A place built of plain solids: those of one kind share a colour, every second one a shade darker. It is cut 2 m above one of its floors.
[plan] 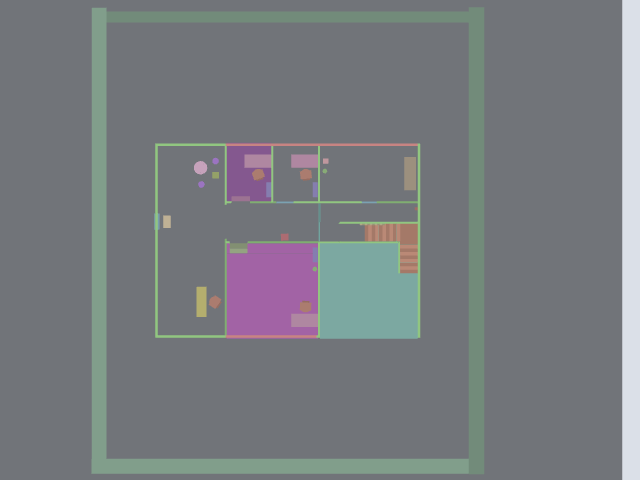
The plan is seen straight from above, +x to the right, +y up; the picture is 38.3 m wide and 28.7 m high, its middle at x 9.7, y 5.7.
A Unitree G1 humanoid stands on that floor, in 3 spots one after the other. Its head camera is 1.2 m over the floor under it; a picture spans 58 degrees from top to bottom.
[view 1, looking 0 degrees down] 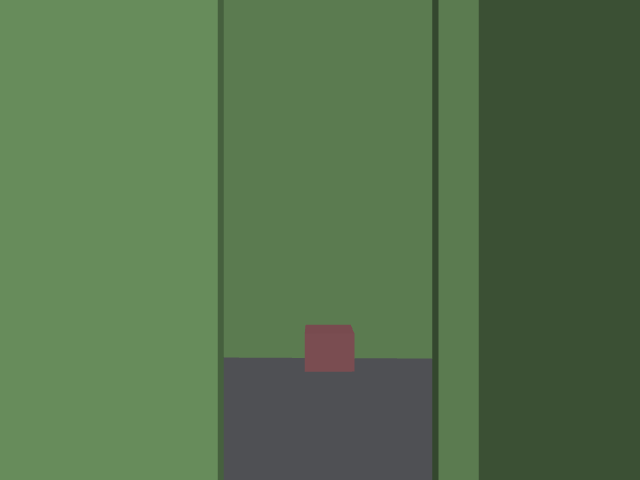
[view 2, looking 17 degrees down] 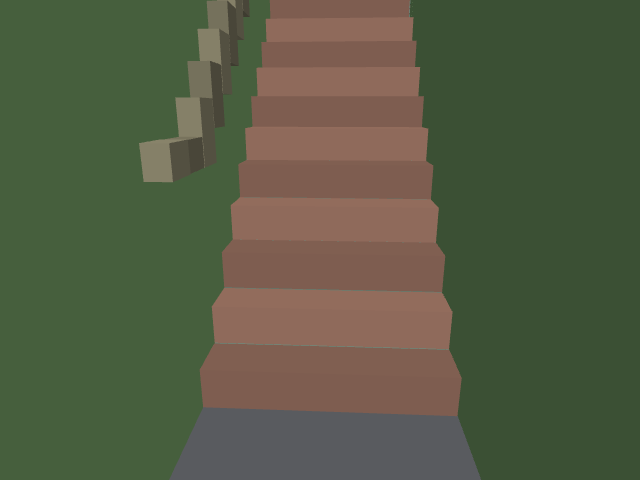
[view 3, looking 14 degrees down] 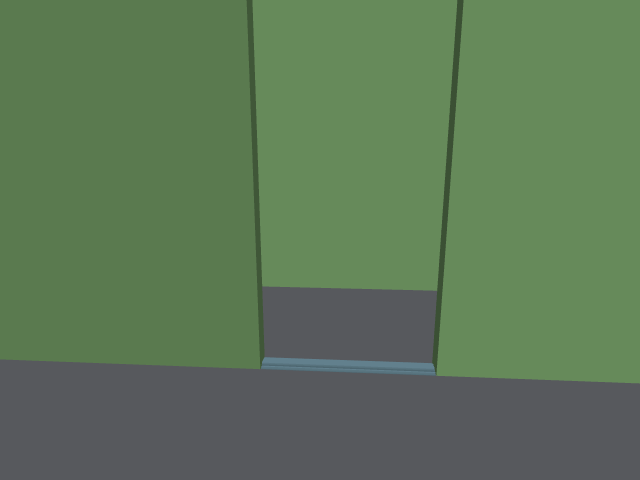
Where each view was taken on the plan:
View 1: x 7.60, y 10.02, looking -89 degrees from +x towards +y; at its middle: wall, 4.40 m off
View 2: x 10.87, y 6.10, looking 3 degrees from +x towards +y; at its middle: split_steps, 2.24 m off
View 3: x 12.64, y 10.02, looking -86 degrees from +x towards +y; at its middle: wall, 3.34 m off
